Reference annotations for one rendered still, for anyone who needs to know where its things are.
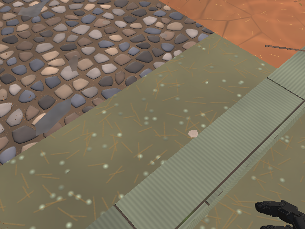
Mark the right robot hand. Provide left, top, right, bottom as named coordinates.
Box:
left=254, top=199, right=305, bottom=229

